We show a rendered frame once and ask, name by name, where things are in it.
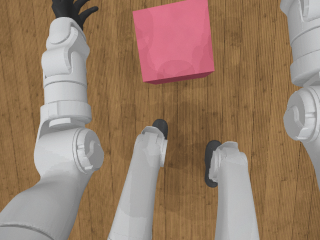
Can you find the robot right forearm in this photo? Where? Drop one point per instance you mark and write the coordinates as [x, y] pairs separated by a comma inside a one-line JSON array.
[[303, 18]]

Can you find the robot left forearm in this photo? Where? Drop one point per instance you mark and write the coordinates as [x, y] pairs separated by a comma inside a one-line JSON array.
[[64, 79]]

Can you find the carton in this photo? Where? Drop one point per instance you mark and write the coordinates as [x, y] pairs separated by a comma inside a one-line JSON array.
[[174, 41]]

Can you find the robot left upper arm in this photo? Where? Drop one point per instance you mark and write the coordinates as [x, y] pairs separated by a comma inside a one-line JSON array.
[[65, 161]]

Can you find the right robot thigh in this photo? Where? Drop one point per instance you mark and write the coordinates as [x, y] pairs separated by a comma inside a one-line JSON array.
[[236, 215]]

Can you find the robot right upper arm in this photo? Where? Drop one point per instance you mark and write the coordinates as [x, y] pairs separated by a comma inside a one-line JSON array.
[[302, 122]]

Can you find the left robot hand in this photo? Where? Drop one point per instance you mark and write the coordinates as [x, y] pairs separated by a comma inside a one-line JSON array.
[[66, 8]]

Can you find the robot right shin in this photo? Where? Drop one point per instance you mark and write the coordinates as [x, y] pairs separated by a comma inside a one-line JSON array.
[[228, 144]]

